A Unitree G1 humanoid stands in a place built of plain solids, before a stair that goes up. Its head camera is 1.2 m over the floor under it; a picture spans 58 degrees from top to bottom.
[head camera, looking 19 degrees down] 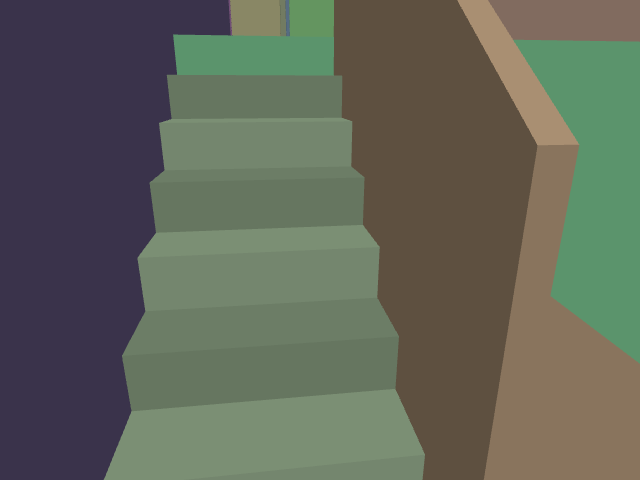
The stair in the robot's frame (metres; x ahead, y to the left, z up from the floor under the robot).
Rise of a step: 0.18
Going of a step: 0.25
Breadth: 0.75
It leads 7 degrees to the left of straight ahead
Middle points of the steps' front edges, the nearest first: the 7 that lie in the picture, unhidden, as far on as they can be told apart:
0.78 0.12 0.36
1.02 0.15 0.54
1.27 0.18 0.72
1.51 0.21 0.91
1.75 0.24 1.09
2.00 0.27 1.27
2.24 0.30 1.45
